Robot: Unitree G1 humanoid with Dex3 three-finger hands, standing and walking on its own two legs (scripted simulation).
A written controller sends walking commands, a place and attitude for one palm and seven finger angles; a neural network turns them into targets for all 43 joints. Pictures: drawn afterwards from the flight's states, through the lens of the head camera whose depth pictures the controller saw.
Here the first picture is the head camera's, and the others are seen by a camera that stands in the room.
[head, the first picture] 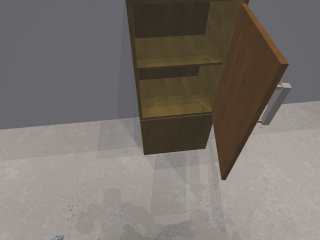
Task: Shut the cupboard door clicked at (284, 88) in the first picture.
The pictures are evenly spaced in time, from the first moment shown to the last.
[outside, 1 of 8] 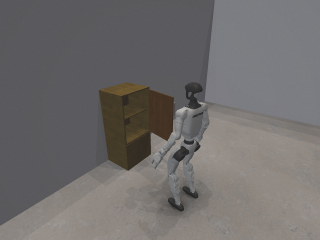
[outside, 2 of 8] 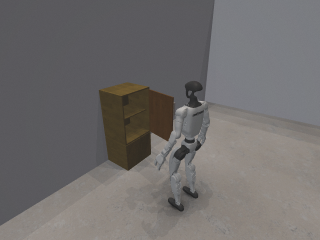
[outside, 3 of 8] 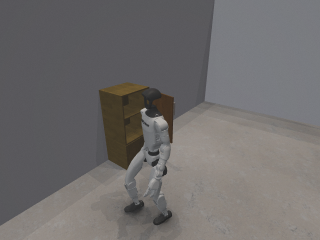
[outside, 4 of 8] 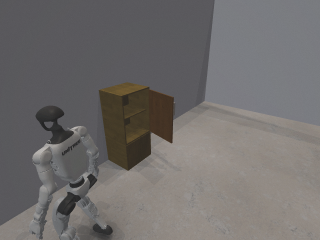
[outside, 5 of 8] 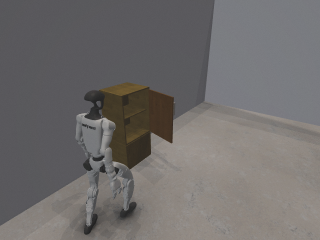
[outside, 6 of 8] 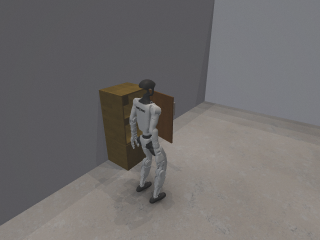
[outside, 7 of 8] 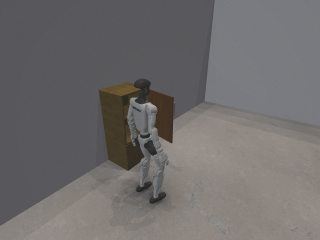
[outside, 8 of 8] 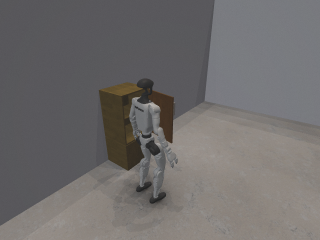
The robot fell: no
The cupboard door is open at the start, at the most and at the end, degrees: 79 79 79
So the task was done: no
